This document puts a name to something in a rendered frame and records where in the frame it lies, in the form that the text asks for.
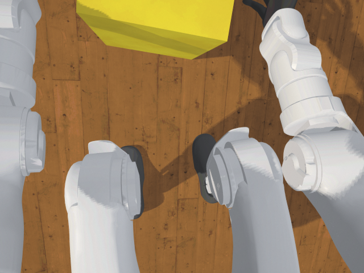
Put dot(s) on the robot right shin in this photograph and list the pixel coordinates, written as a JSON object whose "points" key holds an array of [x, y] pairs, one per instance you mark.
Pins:
{"points": [[237, 134]]}

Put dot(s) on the right robot upper arm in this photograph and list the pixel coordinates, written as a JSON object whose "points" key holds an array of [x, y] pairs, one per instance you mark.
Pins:
{"points": [[328, 167]]}

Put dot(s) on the right robot forearm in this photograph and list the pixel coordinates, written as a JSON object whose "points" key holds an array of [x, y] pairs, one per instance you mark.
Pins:
{"points": [[301, 85]]}

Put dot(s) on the robot right hand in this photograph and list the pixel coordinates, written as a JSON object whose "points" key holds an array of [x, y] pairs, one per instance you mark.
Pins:
{"points": [[272, 7]]}

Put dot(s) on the robot left thigh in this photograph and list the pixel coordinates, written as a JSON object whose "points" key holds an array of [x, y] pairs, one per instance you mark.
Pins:
{"points": [[101, 233]]}

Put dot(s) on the carton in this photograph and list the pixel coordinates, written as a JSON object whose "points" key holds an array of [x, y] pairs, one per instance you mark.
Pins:
{"points": [[178, 28]]}

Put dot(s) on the left robot forearm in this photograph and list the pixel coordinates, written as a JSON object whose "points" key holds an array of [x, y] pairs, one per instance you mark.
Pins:
{"points": [[18, 19]]}

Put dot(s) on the left robot upper arm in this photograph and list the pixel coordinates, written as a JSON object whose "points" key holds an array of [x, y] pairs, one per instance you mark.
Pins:
{"points": [[22, 150]]}

